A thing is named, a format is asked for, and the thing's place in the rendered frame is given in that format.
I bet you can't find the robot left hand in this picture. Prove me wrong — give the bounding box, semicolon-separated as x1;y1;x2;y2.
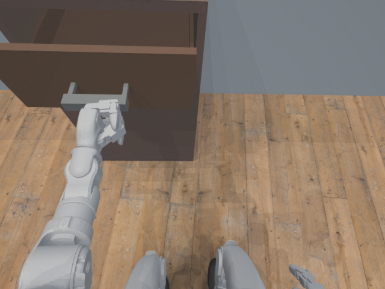
76;99;126;153

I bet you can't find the robot left forearm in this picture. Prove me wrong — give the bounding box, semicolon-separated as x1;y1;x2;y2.
17;146;103;289

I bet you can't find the robot right hand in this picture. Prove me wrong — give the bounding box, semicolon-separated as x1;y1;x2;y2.
289;264;325;289

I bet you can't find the drawer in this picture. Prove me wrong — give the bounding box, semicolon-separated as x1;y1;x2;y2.
0;8;197;110

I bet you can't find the robot left upper arm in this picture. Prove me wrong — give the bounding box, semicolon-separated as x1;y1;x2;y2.
20;244;92;289

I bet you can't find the handle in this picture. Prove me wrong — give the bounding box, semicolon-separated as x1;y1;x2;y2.
61;82;129;112

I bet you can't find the cabinet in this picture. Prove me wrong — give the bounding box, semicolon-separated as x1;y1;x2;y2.
0;0;208;161

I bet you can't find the left robot thigh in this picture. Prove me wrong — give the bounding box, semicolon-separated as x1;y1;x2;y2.
124;255;166;289

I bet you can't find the robot right shin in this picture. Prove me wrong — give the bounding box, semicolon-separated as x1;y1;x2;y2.
214;240;237;289

